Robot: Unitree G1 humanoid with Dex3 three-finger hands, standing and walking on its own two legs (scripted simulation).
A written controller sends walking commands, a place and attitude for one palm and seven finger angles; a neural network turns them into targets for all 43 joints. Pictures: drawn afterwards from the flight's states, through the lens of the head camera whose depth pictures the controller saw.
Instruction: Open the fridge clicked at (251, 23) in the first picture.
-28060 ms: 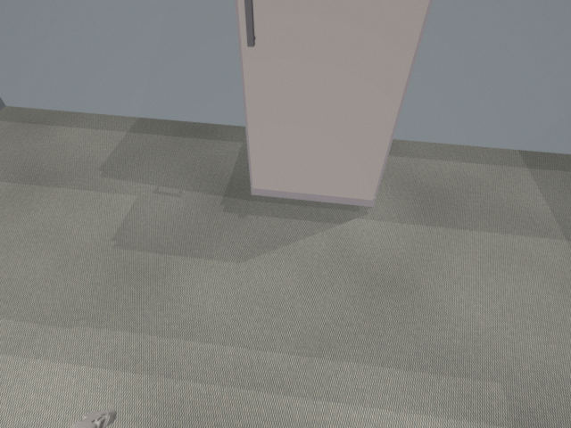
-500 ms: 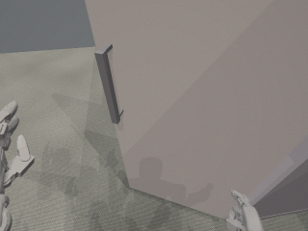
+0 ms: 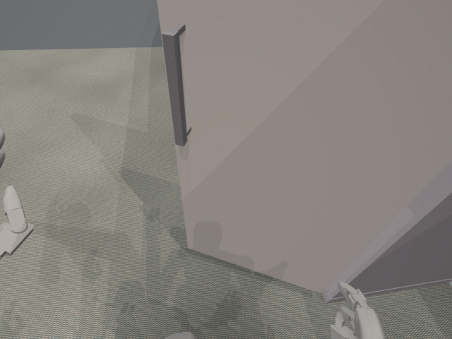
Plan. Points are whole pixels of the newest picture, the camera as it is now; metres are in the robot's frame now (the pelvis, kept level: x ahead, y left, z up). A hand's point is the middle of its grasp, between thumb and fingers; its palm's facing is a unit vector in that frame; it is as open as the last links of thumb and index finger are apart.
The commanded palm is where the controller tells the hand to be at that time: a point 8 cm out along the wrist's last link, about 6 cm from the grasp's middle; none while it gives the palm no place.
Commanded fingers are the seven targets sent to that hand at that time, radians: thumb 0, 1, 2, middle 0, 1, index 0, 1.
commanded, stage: step back with the hand held close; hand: left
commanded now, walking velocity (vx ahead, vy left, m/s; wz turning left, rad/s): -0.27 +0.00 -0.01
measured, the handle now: (180, 91) +0.54 +0.15 +0.15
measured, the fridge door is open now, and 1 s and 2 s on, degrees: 63 63 63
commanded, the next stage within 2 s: stop stepping back and stand still in 0.50 s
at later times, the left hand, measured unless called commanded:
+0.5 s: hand out of the picture +0.07 +0.27 +0.18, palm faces +0.58 -0.70 -0.41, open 7.4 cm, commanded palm +0.01 +0.31 +0.19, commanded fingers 0.00 0.90 0.90 -0.20 -0.30 -0.20 -0.30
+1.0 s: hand out of the picture +0.00 +0.27 +0.19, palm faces +0.46 -0.82 -0.34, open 7.4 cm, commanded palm -0.05 +0.30 +0.19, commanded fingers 0.00 0.90 0.90 -0.20 -0.30 -0.20 -0.30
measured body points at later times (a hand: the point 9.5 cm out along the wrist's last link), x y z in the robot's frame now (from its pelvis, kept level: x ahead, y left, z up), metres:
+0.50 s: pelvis -0.09 -0.01 -0.02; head -0.08 +0.01 +0.43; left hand +0.04 +0.31 +0.20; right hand +0.12 -0.23 -0.09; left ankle +0.02 +0.10 -0.70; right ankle +0.08 -0.14 -0.72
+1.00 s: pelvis -0.20 +0.01 +0.01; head -0.24 +0.03 +0.46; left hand -0.03 +0.31 +0.21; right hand -0.07 -0.25 -0.06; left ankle -0.14 +0.11 -0.70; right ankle -0.25 -0.13 -0.72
